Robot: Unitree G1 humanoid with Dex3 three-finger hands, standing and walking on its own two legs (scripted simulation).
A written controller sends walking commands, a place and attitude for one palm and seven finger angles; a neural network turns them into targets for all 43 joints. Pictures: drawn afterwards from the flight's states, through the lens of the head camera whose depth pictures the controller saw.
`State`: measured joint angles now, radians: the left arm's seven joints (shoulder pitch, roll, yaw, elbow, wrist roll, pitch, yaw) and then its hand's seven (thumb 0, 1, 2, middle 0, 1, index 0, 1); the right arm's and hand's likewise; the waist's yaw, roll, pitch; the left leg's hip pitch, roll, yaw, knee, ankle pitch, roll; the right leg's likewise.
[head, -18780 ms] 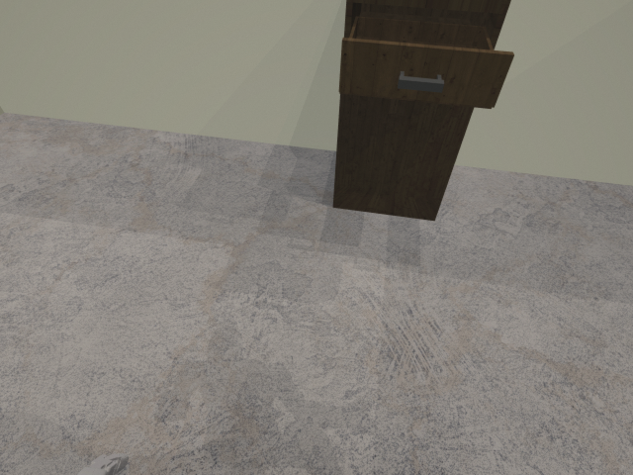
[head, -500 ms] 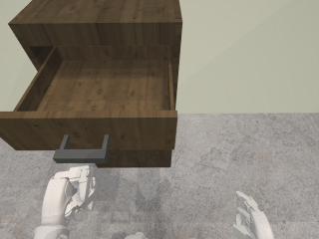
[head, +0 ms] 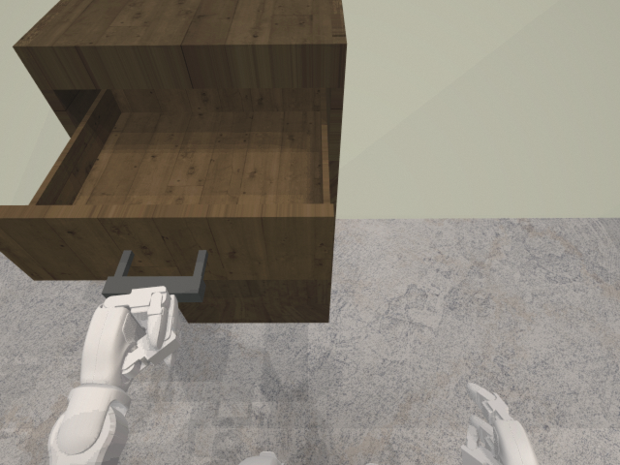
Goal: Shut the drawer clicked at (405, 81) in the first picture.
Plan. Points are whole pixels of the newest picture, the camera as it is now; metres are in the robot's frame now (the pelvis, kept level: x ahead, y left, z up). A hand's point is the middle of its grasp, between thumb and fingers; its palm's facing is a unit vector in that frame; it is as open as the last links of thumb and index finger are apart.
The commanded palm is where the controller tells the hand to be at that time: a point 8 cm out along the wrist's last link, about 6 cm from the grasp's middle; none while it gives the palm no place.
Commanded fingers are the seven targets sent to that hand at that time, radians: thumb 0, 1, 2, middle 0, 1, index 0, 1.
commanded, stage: push the drawer shut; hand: left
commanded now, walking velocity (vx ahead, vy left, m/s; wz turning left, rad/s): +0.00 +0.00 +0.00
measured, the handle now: (160, 273) +0.33 +0.21 +0.07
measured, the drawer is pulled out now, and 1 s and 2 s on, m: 0.26 0.13 0.01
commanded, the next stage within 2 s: none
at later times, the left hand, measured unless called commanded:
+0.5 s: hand (187, 274) +0.33 +0.17 +0.07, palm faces +0.03 -1.00 -0.04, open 2.9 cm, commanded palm +0.31 +0.22 +0.07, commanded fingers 0.00 0.90 0.90 -1.40 -1.60 -1.40 -1.60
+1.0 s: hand (198, 242) +0.38 +0.17 +0.07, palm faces +0.04 -1.00 -0.05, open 3.0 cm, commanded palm +0.37 +0.22 +0.07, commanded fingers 0.00 0.90 0.90 -1.40 -1.60 -1.40 -1.60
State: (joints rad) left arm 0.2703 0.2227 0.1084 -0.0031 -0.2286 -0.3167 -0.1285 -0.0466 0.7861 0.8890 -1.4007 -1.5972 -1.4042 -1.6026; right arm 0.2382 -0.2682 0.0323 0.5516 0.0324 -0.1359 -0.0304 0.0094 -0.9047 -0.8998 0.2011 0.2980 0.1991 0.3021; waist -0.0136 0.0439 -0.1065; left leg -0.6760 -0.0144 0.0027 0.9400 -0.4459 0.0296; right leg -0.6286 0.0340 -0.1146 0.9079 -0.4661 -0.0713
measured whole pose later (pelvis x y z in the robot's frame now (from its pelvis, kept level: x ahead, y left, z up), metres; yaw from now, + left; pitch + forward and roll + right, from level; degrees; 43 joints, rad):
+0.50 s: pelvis -0.01 +0.02 +0.01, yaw -1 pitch +10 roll -1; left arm -0.10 0.22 0.13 0.33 -0.19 -0.30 -0.08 -0.03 0.80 0.89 -1.40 -1.60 -1.40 -1.60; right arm 0.25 -0.26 0.04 0.59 0.03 -0.11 -0.02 0.01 -0.90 -0.90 0.20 0.30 0.20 0.30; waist -0.03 0.03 -0.09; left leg -0.66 -0.02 0.03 0.89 -0.41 0.05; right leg -0.62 0.03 -0.08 0.87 -0.43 -0.05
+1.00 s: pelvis -0.01 +0.02 +0.00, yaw -1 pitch +11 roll -1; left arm -0.35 0.24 0.16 0.59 -0.16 -0.34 -0.04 -0.02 0.82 0.91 -1.40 -1.60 -1.40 -1.60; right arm 0.27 -0.26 0.04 0.62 0.03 -0.05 0.00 0.01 -0.91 -0.90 0.20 0.30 0.20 0.30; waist -0.05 0.03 -0.09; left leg -0.69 -0.02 0.04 0.90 -0.41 0.05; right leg -0.65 0.03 -0.08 0.87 -0.42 -0.05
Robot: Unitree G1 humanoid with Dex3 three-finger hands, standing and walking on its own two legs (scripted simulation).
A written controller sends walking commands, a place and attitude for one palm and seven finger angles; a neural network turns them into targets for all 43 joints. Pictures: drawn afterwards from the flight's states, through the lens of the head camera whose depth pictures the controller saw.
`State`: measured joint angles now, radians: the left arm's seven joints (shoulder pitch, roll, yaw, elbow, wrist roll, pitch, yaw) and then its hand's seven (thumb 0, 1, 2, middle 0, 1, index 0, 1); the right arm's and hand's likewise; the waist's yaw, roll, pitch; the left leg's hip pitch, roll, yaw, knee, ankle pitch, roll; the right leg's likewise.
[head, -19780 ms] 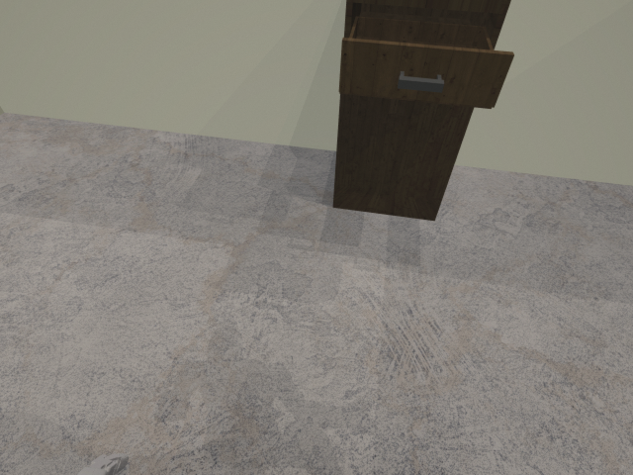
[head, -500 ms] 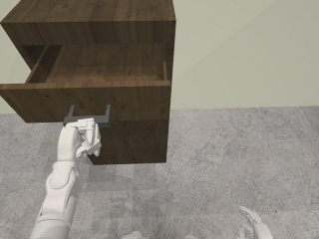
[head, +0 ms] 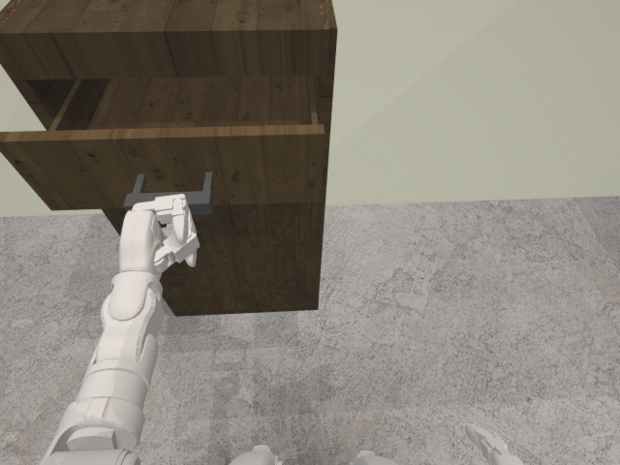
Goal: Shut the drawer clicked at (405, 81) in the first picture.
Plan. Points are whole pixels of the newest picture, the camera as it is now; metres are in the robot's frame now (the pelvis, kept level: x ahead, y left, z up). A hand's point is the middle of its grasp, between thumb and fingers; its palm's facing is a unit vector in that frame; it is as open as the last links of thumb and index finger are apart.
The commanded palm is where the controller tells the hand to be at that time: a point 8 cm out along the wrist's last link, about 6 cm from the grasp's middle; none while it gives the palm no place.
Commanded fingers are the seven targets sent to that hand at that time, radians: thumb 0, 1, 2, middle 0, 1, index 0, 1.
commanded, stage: push the drawer shut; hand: left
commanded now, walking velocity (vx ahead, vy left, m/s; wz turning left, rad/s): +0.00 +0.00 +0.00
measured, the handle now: (172, 192) +0.46 +0.20 +0.07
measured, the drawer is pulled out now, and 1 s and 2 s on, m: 0.13 0.01 0.00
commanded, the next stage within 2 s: pull the fist back off the drawer in 1.30 s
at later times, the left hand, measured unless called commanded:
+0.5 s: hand (194, 200) +0.45 +0.17 +0.07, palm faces +0.08 -1.00 -0.04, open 3.1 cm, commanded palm +0.43 +0.22 +0.07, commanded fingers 0.00 0.90 0.90 -1.40 -1.60 -1.40 -1.60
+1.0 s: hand (200, 166) +0.51 +0.17 +0.07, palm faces +0.08 -1.00 -0.03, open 3.1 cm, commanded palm +0.50 +0.22 +0.07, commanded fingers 0.00 0.90 0.90 -1.40 -1.60 -1.40 -1.60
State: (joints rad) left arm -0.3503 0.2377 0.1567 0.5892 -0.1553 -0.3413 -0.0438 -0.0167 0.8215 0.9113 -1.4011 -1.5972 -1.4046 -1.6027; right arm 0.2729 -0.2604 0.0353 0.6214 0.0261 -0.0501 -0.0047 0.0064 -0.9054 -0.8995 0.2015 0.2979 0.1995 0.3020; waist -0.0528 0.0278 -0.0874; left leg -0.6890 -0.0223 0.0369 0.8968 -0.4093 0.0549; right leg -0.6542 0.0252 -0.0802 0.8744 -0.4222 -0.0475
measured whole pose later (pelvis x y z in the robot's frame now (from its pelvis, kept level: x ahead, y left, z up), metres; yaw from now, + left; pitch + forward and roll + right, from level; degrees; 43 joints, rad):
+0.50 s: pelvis +0.00 +0.00 +0.00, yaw -1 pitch +15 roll -1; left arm -0.62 0.33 0.30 0.92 -0.13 -0.40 -0.10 0.00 0.78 0.88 -1.40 -1.60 -1.40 -1.60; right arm 0.35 -0.27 0.03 0.65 0.02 -0.01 0.00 0.00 -0.91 -0.90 0.20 0.30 0.20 0.30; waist -0.10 0.02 -0.09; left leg -0.76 0.00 0.04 0.92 -0.41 0.05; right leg -0.73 0.04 -0.07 0.89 -0.42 -0.05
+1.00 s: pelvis +0.00 +0.01 -0.01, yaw -2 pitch +19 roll -2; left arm -0.90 0.45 0.37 1.18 -0.05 -0.42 -0.09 0.00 0.77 0.88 -1.40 -1.60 -1.40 -1.60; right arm 0.39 -0.28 0.04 0.65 -0.01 0.03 0.02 0.00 -0.91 -0.90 0.20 0.30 0.20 0.30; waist -0.17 0.03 -0.10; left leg -0.89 0.00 0.04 0.98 -0.43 0.07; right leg -0.85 0.04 -0.08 0.93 -0.42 -0.04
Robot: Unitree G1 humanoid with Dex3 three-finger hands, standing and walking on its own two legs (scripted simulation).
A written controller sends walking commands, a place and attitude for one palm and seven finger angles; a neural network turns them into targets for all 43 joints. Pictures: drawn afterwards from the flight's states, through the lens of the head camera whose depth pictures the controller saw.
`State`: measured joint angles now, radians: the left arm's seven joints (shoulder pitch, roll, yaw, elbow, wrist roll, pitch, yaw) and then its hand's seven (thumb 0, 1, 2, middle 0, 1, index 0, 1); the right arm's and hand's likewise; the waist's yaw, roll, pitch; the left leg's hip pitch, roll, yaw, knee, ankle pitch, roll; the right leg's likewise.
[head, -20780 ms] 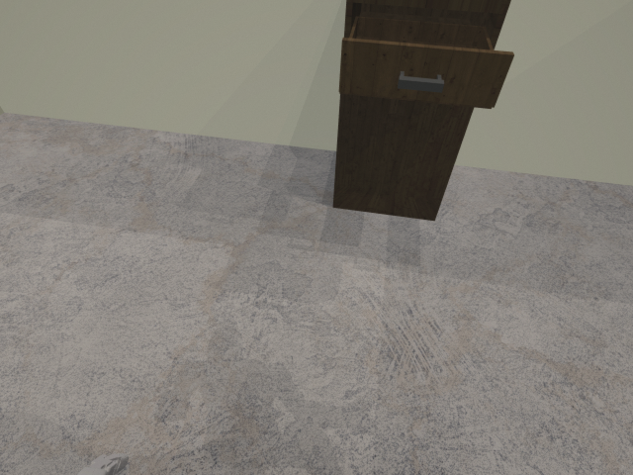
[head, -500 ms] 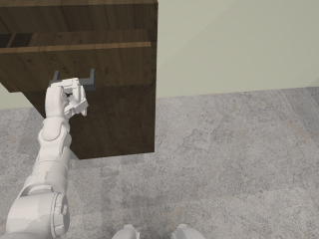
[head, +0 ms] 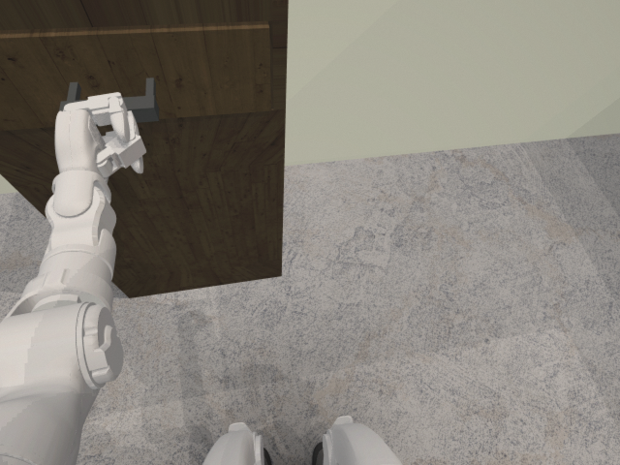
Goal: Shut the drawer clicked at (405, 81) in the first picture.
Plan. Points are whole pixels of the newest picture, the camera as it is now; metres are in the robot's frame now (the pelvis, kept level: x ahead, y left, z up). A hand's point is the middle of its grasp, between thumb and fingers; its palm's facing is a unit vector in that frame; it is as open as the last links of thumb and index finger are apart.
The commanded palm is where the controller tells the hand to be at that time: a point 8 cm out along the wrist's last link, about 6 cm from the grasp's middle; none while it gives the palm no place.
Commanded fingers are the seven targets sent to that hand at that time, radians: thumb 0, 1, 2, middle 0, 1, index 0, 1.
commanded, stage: push the drawer shut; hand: left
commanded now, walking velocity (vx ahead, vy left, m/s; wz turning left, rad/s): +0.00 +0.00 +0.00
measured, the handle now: (112, 99) +0.58 +0.22 +0.08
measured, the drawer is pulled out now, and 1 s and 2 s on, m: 0.01 0.00 0.00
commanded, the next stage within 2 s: pull the fist back off the drawer in 0.30 s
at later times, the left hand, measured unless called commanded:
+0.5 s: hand (130, 136) +0.52 +0.19 +0.08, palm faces +0.13 -0.99 -0.05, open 2.7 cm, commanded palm +0.52 +0.22 +0.08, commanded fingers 0.00 0.90 0.90 -1.40 -1.60 -1.40 -1.60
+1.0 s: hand (134, 145) +0.50 +0.18 +0.08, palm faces +0.13 -0.99 -0.04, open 3.2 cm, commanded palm +0.46 +0.22 +0.08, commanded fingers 0.00 0.90 0.90 -1.40 -1.60 -1.40 -1.60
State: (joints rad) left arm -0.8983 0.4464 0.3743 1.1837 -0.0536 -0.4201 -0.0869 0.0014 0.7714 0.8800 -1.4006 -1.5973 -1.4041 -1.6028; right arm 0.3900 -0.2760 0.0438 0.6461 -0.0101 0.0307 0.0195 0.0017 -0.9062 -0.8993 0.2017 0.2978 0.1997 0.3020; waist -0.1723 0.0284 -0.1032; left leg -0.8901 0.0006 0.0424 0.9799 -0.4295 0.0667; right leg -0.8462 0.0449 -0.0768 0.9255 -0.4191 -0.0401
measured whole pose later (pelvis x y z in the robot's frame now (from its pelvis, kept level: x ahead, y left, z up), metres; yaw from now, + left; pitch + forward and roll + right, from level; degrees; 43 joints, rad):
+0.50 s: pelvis -0.02 +0.01 -0.01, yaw +2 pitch +22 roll -4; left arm -1.07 0.51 0.32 1.31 -0.01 -0.41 -0.03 -0.08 0.60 0.97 -1.40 -1.60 -1.40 -1.60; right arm 0.42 -0.28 0.07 0.67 -0.04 0.00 0.01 0.00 -0.91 -0.90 0.20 0.30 0.20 0.30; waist -0.21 0.03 -0.10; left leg -1.02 -0.01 -0.01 1.03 -0.41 0.07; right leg -0.94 0.03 -0.13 0.95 -0.40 -0.04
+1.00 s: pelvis +0.01 +0.00 +0.01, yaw -1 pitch +19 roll -3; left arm -0.79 0.41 0.37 1.08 -0.07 -0.42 -0.05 0.01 0.86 0.90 -1.40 -1.60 -1.40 -1.60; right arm 0.44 -0.27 0.04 0.61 -0.01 0.07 0.05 0.00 -0.91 -0.90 0.20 0.30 0.20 0.30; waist -0.16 0.04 -0.13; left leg -0.85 0.01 0.06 0.95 -0.44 0.07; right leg -0.81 0.06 -0.06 0.89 -0.41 -0.03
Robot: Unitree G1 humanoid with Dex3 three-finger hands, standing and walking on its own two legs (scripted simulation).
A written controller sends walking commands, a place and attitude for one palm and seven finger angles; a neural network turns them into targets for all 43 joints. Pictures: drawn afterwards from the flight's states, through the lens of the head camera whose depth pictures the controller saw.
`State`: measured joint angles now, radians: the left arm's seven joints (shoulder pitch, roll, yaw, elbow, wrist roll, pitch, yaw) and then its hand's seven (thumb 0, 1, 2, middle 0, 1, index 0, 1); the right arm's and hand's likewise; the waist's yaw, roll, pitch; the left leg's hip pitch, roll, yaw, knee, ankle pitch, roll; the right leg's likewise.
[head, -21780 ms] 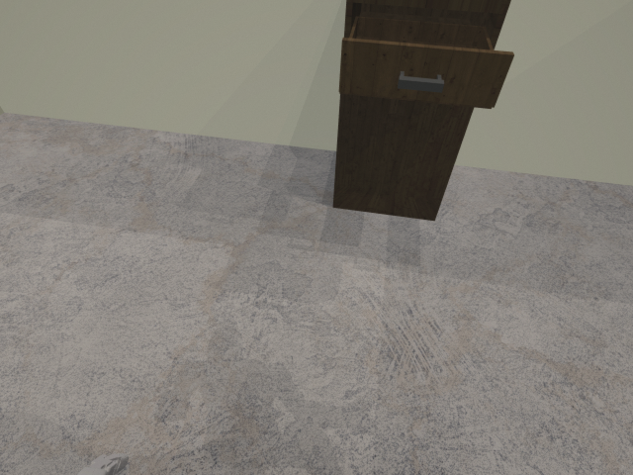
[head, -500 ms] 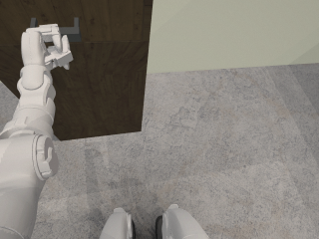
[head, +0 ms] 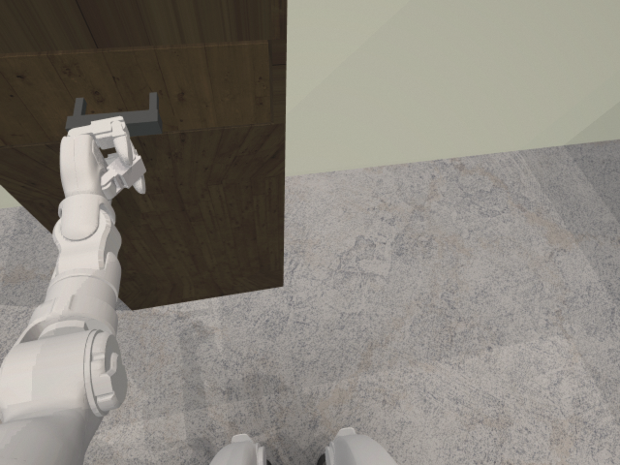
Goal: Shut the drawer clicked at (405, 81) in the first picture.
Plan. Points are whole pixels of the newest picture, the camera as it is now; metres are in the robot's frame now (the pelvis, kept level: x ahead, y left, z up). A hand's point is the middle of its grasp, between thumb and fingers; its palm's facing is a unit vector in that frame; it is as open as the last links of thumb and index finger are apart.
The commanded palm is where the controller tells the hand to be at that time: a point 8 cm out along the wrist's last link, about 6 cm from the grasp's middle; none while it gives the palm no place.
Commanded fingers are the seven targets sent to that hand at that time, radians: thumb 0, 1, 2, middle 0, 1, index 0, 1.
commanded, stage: pull the fist back off the drawer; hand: left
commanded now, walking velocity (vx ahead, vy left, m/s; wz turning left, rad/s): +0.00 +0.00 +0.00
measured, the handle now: (117, 113) +0.58 +0.23 +0.08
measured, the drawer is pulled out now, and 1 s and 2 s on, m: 0.00 0.00 0.00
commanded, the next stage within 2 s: draw the hand back to the body in 0.10 s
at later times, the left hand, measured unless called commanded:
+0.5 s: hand (100, 197) +0.41 +0.21 +0.11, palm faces +0.16 -0.99 -0.03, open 3.3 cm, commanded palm +0.37 +0.25 +0.12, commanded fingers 0.00 0.90 0.90 -1.40 -1.60 -1.40 -1.60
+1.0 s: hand (6, 304) +0.27 +0.23 +0.16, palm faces +0.30 -0.92 -0.26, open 3.3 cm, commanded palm +0.23 +0.27 +0.18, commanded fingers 0.00 0.90 0.90 -1.40 -1.60 -1.40 -1.60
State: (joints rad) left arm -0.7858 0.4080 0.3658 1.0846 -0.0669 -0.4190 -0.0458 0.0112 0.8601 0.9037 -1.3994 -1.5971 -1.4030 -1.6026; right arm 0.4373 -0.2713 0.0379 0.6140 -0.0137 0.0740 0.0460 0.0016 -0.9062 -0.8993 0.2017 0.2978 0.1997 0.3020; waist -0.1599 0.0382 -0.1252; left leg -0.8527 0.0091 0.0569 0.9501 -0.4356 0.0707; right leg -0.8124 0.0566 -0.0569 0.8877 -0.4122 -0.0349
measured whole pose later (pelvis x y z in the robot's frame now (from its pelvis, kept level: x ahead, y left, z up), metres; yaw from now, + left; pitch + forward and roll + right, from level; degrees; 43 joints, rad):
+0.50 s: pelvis +0.04 +0.00 +0.03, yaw +0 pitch +13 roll -2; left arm -0.30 0.29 0.28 0.51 -0.20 -0.25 -0.10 0.02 0.90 0.90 -1.40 -1.60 -1.40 -1.60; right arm 0.35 -0.25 0.02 0.56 0.05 0.06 0.02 0.00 -0.91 -0.90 0.20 0.30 0.20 0.30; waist -0.05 0.04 -0.13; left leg -0.58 -0.01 0.06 0.78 -0.43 0.06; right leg -0.55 0.05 -0.04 0.73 -0.41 -0.03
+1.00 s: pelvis +0.01 +0.00 +0.05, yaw +2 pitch -2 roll -1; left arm 0.13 0.32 0.16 -0.03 -0.09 -0.07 0.07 0.02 0.89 0.90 -1.40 -1.60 -1.41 -1.60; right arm 0.19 -0.24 0.07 0.57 0.04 -0.01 -0.06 0.01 -0.90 -0.90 0.20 0.30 0.20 0.30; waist 0.03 0.05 0.00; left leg -0.20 -0.04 0.04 0.51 -0.28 0.06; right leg -0.17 0.03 -0.05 0.48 -0.28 -0.03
